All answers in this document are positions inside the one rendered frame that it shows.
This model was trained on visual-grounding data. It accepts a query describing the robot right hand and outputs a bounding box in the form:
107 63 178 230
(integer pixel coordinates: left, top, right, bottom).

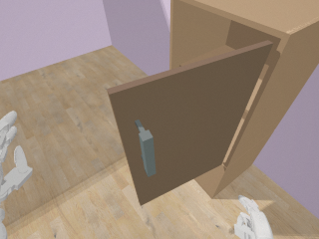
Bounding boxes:
234 195 274 239

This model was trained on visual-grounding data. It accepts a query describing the handle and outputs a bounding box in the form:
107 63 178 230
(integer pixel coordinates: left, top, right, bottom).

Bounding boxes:
135 119 157 177

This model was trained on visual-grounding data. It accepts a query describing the robot left hand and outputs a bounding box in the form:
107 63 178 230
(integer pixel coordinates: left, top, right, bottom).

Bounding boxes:
0 111 33 206

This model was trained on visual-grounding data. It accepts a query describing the cupboard door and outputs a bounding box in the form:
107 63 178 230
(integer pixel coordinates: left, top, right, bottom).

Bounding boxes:
107 40 274 206

